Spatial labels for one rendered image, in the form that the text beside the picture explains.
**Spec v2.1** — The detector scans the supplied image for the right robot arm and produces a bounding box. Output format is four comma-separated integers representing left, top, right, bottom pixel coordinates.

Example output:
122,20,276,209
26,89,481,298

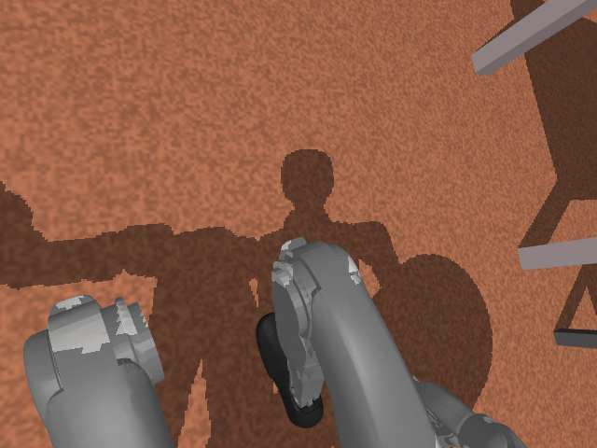
458,413,528,448

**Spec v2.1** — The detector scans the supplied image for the right robot foot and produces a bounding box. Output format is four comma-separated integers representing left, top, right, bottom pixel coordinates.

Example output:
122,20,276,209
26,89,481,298
256,312,324,428

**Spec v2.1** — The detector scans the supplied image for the right robot hand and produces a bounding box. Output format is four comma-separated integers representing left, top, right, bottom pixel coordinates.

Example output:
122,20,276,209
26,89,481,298
410,374,475,448

